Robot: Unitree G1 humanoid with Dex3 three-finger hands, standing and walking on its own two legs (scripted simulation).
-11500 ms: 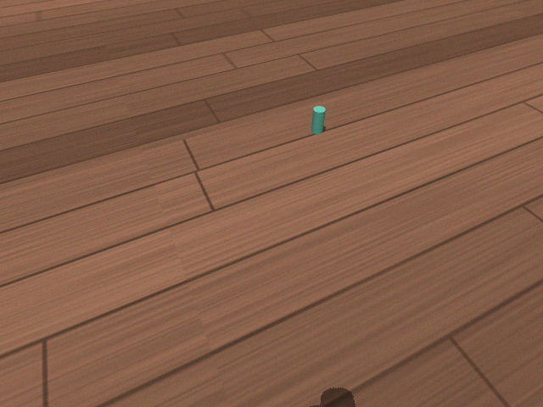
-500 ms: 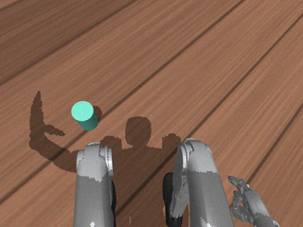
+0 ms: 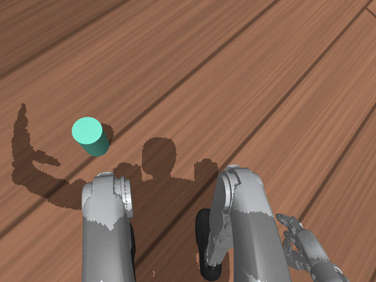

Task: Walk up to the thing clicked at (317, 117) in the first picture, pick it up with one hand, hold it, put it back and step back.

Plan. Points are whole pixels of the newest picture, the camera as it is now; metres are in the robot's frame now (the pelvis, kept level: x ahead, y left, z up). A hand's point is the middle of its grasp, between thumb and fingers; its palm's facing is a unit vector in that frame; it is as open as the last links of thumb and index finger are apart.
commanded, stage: approach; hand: left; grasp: from the side
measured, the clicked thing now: (92, 138) +0.45 +0.23 -0.29
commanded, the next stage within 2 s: close in in 0.30 s
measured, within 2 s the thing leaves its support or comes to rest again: neither
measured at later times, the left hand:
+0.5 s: hand (53, 146) +0.40 +0.30 -0.21, palm faces +0.08 -0.99 +0.06, open 17.6 cm
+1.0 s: hand (84, 147) +0.41 +0.24 -0.25, palm faces +0.12 -0.99 +0.04, open 17.7 cm
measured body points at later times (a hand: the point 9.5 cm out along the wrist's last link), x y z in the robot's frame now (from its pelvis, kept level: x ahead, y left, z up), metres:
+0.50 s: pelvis -0.01 +0.01 -0.07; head +0.23 +0.14 +0.28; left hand +0.39 +0.36 -0.21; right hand +0.15 -0.26 -0.12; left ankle +0.09 +0.13 -0.33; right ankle +0.11 -0.13 -0.33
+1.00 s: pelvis -0.02 +0.02 -0.09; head +0.21 +0.17 +0.27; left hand +0.40 +0.29 -0.25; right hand +0.13 -0.25 -0.12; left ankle +0.09 +0.13 -0.33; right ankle +0.11 -0.13 -0.33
